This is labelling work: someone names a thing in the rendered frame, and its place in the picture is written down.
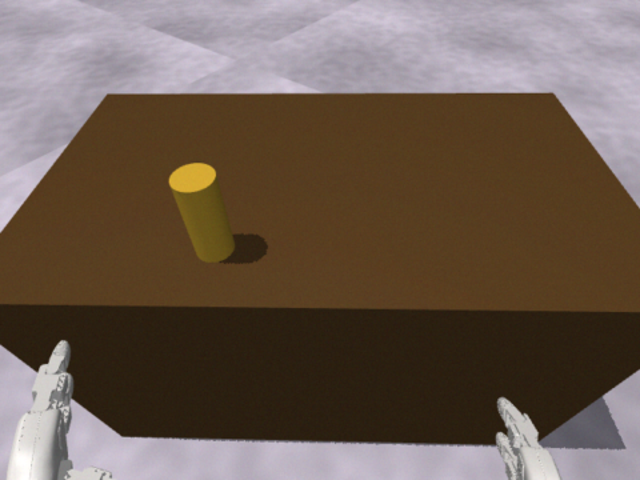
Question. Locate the right robot hand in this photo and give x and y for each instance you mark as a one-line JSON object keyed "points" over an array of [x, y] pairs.
{"points": [[530, 461]]}

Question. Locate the can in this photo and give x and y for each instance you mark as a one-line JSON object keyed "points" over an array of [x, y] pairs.
{"points": [[198, 196]]}

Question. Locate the left robot hand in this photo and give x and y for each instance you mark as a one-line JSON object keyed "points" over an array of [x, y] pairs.
{"points": [[39, 450]]}

